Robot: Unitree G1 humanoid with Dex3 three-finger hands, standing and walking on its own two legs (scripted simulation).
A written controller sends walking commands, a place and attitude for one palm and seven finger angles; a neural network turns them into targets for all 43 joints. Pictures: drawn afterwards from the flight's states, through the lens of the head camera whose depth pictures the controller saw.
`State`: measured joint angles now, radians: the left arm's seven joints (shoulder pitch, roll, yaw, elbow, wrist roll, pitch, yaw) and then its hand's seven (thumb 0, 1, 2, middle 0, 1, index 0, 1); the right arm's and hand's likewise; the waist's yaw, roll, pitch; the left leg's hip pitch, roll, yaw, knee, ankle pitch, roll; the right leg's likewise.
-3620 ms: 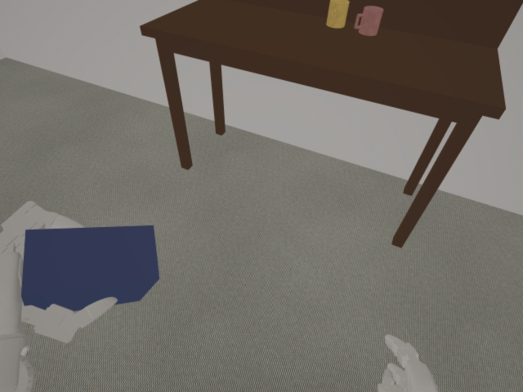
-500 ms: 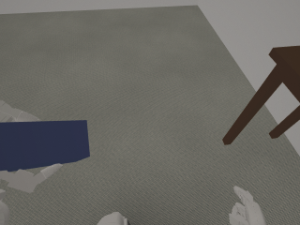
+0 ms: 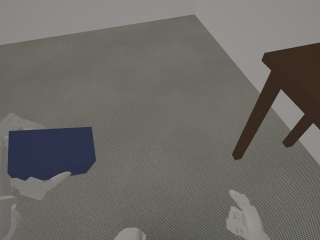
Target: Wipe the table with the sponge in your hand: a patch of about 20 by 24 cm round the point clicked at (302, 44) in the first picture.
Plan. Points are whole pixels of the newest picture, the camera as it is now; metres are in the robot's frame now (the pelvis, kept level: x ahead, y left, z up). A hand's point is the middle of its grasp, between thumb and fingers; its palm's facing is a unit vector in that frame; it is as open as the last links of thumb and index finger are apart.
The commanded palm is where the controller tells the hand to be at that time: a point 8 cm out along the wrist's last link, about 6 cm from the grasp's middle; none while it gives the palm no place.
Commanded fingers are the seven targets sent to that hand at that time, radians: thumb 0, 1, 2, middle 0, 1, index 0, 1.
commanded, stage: turn to face it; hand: left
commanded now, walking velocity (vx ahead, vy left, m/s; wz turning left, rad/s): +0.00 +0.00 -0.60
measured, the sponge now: (66, 154) +0.24 +0.20 +0.16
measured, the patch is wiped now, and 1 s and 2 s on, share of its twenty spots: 0.00 0.00 0.00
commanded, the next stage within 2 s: none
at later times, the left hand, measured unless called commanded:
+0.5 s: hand (82, 152) +0.24 +0.16 +0.17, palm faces +0.14 -0.88 -0.45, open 10.7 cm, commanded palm +0.20 +0.21 +0.19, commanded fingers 0.00 0.10 1.30 -1.20 -1.60 -1.20 -1.60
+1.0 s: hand (120, 180) +0.19 +0.08 +0.18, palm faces -0.11 -0.90 -0.42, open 10.7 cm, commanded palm +0.17 +0.13 +0.19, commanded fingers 0.00 0.10 1.30 -1.20 -1.60 -1.20 -1.60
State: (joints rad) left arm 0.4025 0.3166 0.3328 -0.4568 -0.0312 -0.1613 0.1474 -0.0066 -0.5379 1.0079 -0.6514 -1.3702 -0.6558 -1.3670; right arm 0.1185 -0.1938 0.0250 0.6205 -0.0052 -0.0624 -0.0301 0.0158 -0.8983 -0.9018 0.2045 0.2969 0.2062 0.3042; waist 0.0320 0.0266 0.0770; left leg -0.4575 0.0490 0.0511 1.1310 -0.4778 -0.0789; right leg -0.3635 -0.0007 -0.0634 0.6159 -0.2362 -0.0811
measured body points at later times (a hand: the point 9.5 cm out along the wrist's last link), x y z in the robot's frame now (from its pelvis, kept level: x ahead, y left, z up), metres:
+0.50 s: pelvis -0.04 +0.00 +0.00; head -0.02 -0.02 +0.45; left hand +0.22 +0.21 +0.20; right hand +0.05 -0.24 -0.10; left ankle -0.02 +0.15 -0.73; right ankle -0.05 -0.12 -0.71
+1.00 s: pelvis -0.12 -0.01 +0.00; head -0.10 -0.01 +0.45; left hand +0.19 +0.13 +0.20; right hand -0.11 -0.32 -0.07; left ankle -0.03 +0.11 -0.73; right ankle -0.08 -0.12 -0.71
